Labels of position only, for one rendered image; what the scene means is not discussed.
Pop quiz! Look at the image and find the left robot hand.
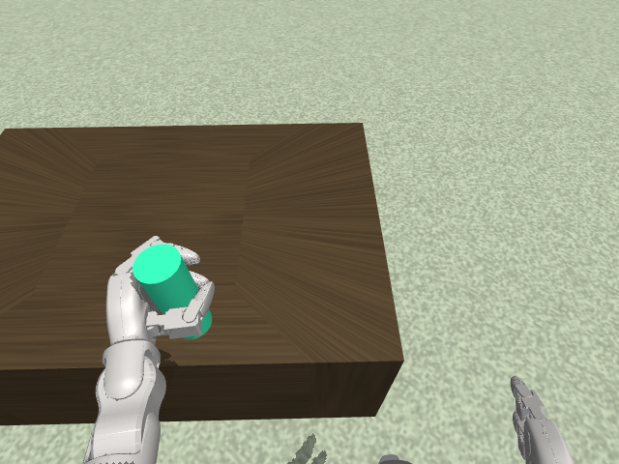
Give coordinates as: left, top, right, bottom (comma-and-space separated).
106, 236, 215, 345

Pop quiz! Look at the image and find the can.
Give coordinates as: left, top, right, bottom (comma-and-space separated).
133, 245, 212, 339

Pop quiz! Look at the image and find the right robot hand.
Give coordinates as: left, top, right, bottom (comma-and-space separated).
511, 376, 574, 464

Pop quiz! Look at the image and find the left robot arm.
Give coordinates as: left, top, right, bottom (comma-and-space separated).
83, 339, 166, 464

